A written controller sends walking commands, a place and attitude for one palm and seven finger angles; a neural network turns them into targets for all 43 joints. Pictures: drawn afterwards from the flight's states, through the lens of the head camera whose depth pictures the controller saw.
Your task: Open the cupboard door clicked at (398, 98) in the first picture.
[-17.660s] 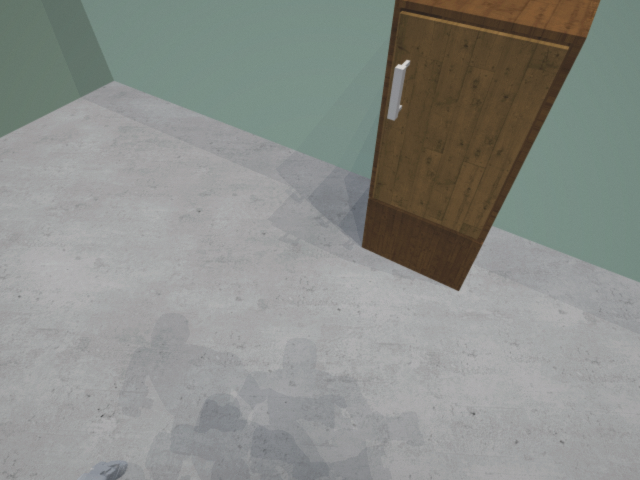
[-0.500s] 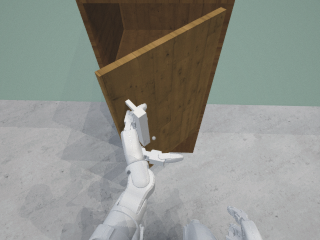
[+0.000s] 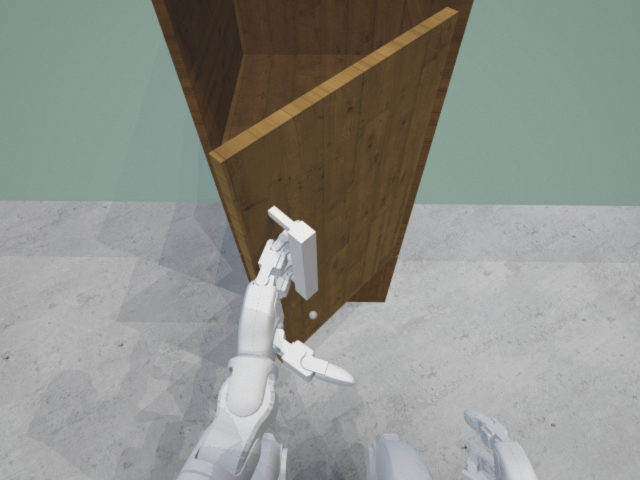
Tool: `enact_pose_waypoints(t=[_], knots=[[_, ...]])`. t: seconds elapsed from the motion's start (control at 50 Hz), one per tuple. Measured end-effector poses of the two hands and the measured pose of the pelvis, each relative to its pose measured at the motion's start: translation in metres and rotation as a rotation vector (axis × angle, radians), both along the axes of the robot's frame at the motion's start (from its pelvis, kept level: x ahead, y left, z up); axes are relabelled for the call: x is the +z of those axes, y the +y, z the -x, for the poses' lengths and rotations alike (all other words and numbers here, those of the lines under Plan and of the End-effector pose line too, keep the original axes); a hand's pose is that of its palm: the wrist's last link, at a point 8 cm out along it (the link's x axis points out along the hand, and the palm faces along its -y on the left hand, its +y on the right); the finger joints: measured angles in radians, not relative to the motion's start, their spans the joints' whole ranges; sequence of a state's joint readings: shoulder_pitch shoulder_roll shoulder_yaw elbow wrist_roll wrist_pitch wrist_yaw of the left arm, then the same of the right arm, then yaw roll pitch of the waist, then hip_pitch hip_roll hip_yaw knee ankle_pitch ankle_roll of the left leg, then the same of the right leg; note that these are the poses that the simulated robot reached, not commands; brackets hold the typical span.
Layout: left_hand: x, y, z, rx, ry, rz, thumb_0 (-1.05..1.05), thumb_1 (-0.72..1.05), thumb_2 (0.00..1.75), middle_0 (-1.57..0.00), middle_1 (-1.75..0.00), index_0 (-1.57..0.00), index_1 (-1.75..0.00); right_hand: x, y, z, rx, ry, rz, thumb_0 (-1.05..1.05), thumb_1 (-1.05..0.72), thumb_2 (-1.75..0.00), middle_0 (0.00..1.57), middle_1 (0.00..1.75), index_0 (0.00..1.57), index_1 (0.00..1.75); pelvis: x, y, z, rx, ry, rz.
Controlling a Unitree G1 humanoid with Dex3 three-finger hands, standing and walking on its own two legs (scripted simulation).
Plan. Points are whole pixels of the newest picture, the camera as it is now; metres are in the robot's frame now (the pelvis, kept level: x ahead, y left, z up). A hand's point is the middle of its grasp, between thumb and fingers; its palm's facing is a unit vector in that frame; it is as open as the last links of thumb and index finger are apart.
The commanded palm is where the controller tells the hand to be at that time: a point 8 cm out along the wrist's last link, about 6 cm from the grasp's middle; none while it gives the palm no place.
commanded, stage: slide the hand sideways off the handle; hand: left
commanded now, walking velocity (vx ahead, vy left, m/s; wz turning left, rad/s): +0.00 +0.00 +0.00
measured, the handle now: (293, 254) +0.38 +0.05 +0.05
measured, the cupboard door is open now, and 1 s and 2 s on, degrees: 46 46 46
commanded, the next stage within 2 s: draw the hand back to the body in 0.68 s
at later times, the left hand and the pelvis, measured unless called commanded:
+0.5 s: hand (276, 358) +0.25 +0.06 +0.05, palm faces -0.04 -1.00 -0.02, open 16.3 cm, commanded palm +0.22 +0.12 +0.04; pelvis +0.01 -0.02 -0.01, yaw +1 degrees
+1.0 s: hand (222, 372) +0.23 +0.11 +0.08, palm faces -0.03 -1.00 -0.06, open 16.3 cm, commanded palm +0.20 +0.17 +0.09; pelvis +0.01 -0.02 +0.00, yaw +1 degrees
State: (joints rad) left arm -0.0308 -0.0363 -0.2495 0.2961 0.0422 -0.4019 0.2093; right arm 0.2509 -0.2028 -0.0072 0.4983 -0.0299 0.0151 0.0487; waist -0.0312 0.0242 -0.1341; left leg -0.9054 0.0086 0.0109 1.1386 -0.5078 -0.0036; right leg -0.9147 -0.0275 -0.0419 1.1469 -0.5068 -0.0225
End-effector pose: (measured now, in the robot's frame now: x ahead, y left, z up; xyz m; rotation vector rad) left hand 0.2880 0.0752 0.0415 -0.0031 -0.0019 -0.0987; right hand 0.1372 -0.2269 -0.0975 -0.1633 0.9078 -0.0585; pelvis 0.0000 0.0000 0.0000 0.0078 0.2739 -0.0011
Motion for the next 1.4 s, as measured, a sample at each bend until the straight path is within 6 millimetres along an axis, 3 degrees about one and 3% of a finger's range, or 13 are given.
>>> enact_pose_waypoints(t=[0.14, 0.4, 0.84, 1.06, 1.3, 1.4], knots=[[0.003, 0.016, 0.022, 0.032, 0.005, -0.003, -0.01, -0.50, 0.30, -0.15, -0.31, -0.15, -0.31, 0.005, 0.004, -0.021, 0.021, -0.050, -0.009, 0.01, -0.91, -0.90, 0.20, 0.30, 0.20, 0.30, 0.000, -0.002, -0.005, 0.007, -0.004, 0.002], [0.004, 0.028, 0.046, 0.044, 0.028, -0.016, -0.01, -0.50, 0.30, -0.15, -0.30, -0.15, -0.30, 0.011, 0.004, -0.055, 0.057, -0.150, -0.011, 0.01, -0.91, -0.90, 0.20, 0.30, 0.20, 0.30, -0.004, -0.012, -0.010, 0.020, -0.001, -0.002], [0.006, 0.061, 0.075, 0.046, 0.028, -0.028, -0.01, -0.50, 0.30, -0.15, -0.30, -0.15, -0.30, 0.004, -0.022, -0.043, 0.019, -0.167, 0.041, 0.01, -0.91, -0.90, 0.20, 0.30, 0.20, 0.30, -0.015, -0.022, -0.009, 0.027, 0.013, 0.004], [0.054, 0.094, 0.085, 0.085, 0.012, -0.066, -0.01, -0.50, 0.30, -0.15, -0.30, -0.15, -0.30, 0.032, -0.008, -0.038, -0.016, -0.198, 0.016, 0.01, -0.91, -0.90, 0.20, 0.30, 0.20, 0.30, 0.010, -0.014, -0.013, 0.025, -0.054, 0.013], [0.088, 0.127, 0.092, 0.089, 0.000, -0.075, -0.01, -0.47, 0.31, -0.15, -0.30, -0.15, -0.30, 0.067, 0.003, -0.054, -0.006, -0.289, 0.034, 0.01, -0.91, -0.90, 0.20, 0.30, 0.20, 0.30, 0.029, -0.002, -0.021, 0.026, -0.117, 0.027], [0.108, 0.146, 0.098, 0.192, 0.058, -0.260, -0.01, -0.37, 0.36, -0.15, -0.30, -0.16, -0.30, 0.080, 0.010, -0.060, -0.022, -0.289, 0.048, 0.01, -0.91, -0.90, 0.20, 0.30, 0.20, 0.30, 0.043, 0.003, -0.027, 0.014, -0.158, 0.023]])
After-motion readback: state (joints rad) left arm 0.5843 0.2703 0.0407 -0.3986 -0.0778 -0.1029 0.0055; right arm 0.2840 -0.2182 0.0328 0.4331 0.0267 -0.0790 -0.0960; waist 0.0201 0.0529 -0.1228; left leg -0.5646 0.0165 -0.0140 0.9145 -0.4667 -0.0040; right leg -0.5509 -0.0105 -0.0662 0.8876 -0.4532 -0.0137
